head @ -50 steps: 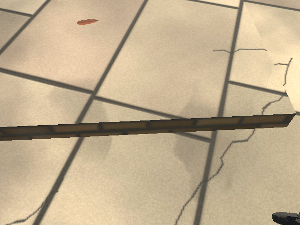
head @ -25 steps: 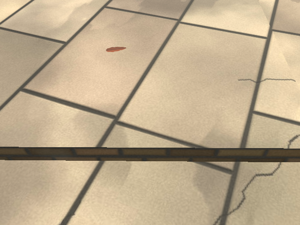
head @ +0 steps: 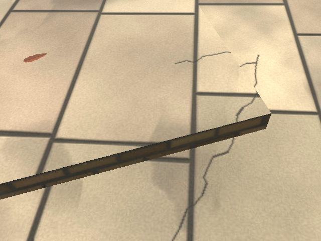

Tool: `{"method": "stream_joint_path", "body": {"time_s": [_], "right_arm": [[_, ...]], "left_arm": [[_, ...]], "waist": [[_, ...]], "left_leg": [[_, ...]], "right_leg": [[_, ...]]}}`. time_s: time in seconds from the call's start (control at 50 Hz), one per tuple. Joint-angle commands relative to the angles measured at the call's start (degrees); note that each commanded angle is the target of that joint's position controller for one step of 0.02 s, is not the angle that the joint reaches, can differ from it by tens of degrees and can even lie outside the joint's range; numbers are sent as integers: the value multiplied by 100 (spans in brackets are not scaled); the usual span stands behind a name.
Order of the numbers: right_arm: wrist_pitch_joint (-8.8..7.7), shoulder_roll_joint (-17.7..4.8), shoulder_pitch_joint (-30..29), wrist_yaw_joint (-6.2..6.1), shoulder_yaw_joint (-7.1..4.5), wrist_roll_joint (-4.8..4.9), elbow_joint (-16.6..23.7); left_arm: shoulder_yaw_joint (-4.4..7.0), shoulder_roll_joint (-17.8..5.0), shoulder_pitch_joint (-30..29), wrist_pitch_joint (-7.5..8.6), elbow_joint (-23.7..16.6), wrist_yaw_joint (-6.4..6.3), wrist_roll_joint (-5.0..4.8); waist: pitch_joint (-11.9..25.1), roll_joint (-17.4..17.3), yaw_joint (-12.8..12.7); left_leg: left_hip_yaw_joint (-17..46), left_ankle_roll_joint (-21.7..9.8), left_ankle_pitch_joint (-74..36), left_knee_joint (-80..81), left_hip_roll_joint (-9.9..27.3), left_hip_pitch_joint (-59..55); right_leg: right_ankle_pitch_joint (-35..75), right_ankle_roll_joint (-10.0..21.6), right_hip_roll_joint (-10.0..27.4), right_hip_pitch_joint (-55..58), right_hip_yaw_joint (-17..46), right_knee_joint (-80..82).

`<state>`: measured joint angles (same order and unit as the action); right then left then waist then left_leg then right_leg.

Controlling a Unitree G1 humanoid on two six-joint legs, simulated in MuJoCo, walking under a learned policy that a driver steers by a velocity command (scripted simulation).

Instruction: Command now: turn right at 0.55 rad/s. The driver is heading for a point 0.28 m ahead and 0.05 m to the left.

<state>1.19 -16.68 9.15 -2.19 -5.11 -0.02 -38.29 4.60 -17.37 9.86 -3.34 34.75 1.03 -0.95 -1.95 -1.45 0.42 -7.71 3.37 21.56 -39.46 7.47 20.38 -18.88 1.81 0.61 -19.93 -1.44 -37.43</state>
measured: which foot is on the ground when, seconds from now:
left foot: up 0.00-0.36, down 0.38-0.62, up 0.64-0.90, down 0.92-1.00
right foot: down 0.00-0.92, up 0.94-1.00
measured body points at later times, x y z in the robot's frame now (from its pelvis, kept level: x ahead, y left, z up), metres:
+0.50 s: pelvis +0.01 -0.01 +0.01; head +0.03 +0.00 +0.46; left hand +0.19 +0.24 -0.09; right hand +0.13 -0.29 -0.09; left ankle +0.02 +0.13 -0.72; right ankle +0.00 -0.10 -0.72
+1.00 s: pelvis -0.01 +0.05 +0.01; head +0.03 +0.08 +0.45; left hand +0.05 +0.37 -0.10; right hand +0.24 -0.16 -0.07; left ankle -0.03 +0.14 -0.72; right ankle -0.01 -0.10 -0.66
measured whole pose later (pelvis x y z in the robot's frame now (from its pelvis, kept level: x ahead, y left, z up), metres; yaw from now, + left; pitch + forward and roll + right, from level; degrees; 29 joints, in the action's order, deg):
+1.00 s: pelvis -0.01 +0.05 +0.01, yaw +16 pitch +3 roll -1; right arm 1.9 -16.4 8.2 0.7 -3.8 -0.4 -34.2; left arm 5.4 -18.2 9.4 -1.5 38.8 -1.8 0.3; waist -2.9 2.2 -1.0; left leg -0.6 -3.1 17.6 -35.2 -1.1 20.4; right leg -32.0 -3.7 4.2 -26.6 -2.8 -59.7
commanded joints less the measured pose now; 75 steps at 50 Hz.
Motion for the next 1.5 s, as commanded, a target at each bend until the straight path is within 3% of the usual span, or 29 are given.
{"method": "stream_joint_path", "body": {"time_s": [0.02, 0.04, 0.1, 0.22, 0.3, 0.36, 0.42, 0.52, 0.6, 0.64, 0.66, 0.7, 0.78, 0.88, 0.9, 0.92, 0.94, 0.96, 0.98, 1.04, 1.16, 1.24, 1.38, 1.4, 1.42, 1.44, 1.46, 1.48, 1.5], "right_arm": [[-87, -484, -449, -18, -94, -150, 644], [-83, -655, -617, -61, -143, -2, 621], [-46, -697, -367, -167, -203, -102, 360], [-44, -209, -199, -11, 27, -4, 59], [-44, -317, -289, 103, 66, 54, 37], [-92, -492, -181, 117, 40, 63, 42], [-136, -1097, -174, 96, -75, 19, 124], [-122, -807, -114, 103, -77, 61, 260], [-59, -720, -231, 78, -66, 98, 504], [-1, -579, -103, 96, -48, 69, 592], [28, -729, -231, 119, -113, 36, 641], [128, -668, -157, 138, -154, 135, 584], [189, -293, -380, 241, 8, 147, 689], [232, -444, -86, 379, -81, 158, 711], [243, -573, 147, 333, -156, 133, 633], [221, -1021, 433, 257, -308, 125, 628], [152, -1656, 504, 164, -398, 12, 836], [-3, -1538, 662, 253, -352, -198, 823], [-114, -1389, 432, 281, -281, -182, 769], [-105, -939, -315, 151, -129, 95, 781], [-127, -417, -218, 58, 100, -49, 556], [-162, -961, 213, 142, -30, -87, 320], [-353, -955, 142, 206, -42, 104, 123], [-346, -932, 36, 222, -42, 133, 121], [-305, -632, 373, 260, 45, -314, -33], [-375, -362, -187, 279, 129, -34, 174], [-345, -50, -44, 295, 233, -348, 415], [-288, -448, -118, 282, 125, -475, 324], [-257, -480, -5, 308, 103, -366, 210]], "left_arm": [[386, -1590, 658, 226, -525, -48, 322], [337, -1429, 517, 335, -484, -20, 367], [175, -937, -145, 310, -485, -174, 44], [-78, -321, -122, 324, -321, -297, 163], [-101, -365, -26, 329, -85, -196, 292], [-54, -547, -158, 308, 8, -181, 179], [1, -576, 282, 384, -5, -241, 256], [64, -248, -128, 219, -207, -320, 223], [187, -345, 142, 233, -222, -256, 226], [266, -670, 234, 285, -180, -268, 230], [223, -604, 334, 354, -227, -295, 241], [210, -634, -20, 419, -285, -333, 211], [268, -776, -171, 325, -183, -367, 176], [335, -952, -19, 255, 16, -306, -52], [302, -805, 173, 270, 121, -279, -68], [241, -573, 354, 290, 159, -245, 56], [70, -214, 70, 301, -207, -230, 392], [148, -508, -434, 326, -318, -276, 234], [193, -671, -569, 304, -296, -304, 69], [257, -714, -316, 256, -82, -416, 202], [19, -182, -68, 239, 224, -292, 107], [38, -521, -453, 324, 45, -166, -58], [-57, -295, -24, 594, 210, -13, -74], [-52, -271, 246, 612, 336, -3, -59], [-113, -151, 659, 533, 494, 84, 453], [52, -531, 1033, 573, 549, -25, -4], [127, -1193, 1564, 585, 567, -3, 423], [144, -1141, 1763, 557, 643, -19, 363], [74, -902, 1586, 557, 644, -40, 271]], "waist": [[1011, 1763, -453], [809, 1180, -409], [592, 786, -6], [976, 763, -32], [578, 983, -235], [236, 810, -77], [493, -222, -404], [547, -815, -182], [601, -68, -237], [602, 1298, -138], [621, 1109, -255], [462, 416, -50], [470, 814, -176], [788, 1023, -45], [815, 840, 15], [846, -45, 56], [801, -1721, -13], [1408, -1135, 474], [1035, -708, 328], [642, -419, -126], [1050, -514, -72], [292, -885, 337], [42, -402, 81], [106, -317, -88], [326, -40, -222], [327, 267, -418], [562, 1792, -503], [147, 1493, -597], [86, 956, -428]], "left_leg": [[941, 145, 1985, -2982, -717, 2166], [1171, 71, 1526, -3280, -645, 2240], [1250, 69, 214, -2939, -515, 2040], [1136, 199, -551, -1423, -410, 987], [925, 121, -227, -165, -398, -49], [773, -86, -796, 1001, -526, -340], [1483, -488, -3073, 911, -110, -686], [2497, -993, -1941, 1301, 117, -39], [2092, -674, -1361, 532, -351, 653], [1009, -204, 553, -1146, -855, 1324], [1114, -86, 1446, -2347, -610, 1655], [1306, 11, 1165, -2945, -382, 1822], [699, 73, 422, -1506, -389, 996], [150, -260, -571, 663, -752, -245], [208, -439, -1030, 1195, -898, -851], [1128, -763, -2623, 1531, -413, -1825], [3483, -1770, -5032, 1466, 1229, -2553], [4009, -2643, -4467, 1782, 1666, -2132], [3465, -2426, -3795, 1897, 1320, -1907], [2627, -1701, -3225, 1869, 547, -1198], [1939, -1548, -2230, 1993, 213, -1138], [2681, -1699, 900, 2741, 577, -930], [2278, -1548, 859, 2684, 683, -942], [1994, -1448, 788, 2488, 537, -674], [1399, -1162, 435, 1857, 108, -291], [1106, -888, -385, 912, -182, 288], [140, -473, 716, -650, -1078, 1618], [546, -432, 1385, -1307, -997, 2207], [786, -405, 1031, -1645, -755, 2092]], "right_leg": [[3822, 1950, 2259, 1485, 3543, 1707], [3106, 1825, 1972, 1311, 3113, 1796], [2519, 1074, 1213, 1000, 2223, 1659], [2532, 935, 924, 1201, 1444, 1648], [1372, 1064, 993, 691, 1457, 1875], [1204, 966, 998, 656, 1536, 1673], [1070, 395, 336, 669, 947, 1085], [636, 81, -161, 682, 44, 219], [723, 400, 396, 1101, 430, 870], [1955, 1329, 2014, 1376, 1898, 1741], [2745, 1741, 2524, 1441, 2289, 1842], [2879, 1565, 2290, 1334, 1637, 1817], [2807, 1073, 1537, 1141, 143, 1703], [2599, 717, 1712, 1277, -270, 1065], [2120, 414, 1566, 948, -509, 638], [1075, -66, 1154, -32, -930, -473], [-2124, -649, 344, -1955, -935, -2373], [-2335, -694, 68, -2131, 236, -3295], [-1838, -634, 162, -2254, 445, -3508], [-527, -624, 221, -1941, 549, -3066], [218, -712, 289, -781, 370, -1462], [-207, -431, 205, -876, 126, -760], [-164, 204, 157, -169, -110, 515], [167, 268, 22, 406, -278, 917], [42, 278, -333, 1506, -249, 1360], [655, 480, 421, 1946, 575, 1397], [458, 977, 1750, 2834, 2974, 2235], [1981, 1409, 2218, 2682, 3395, 2280], [3120, 1423, 1974, 2702, 2755, 2045]]}}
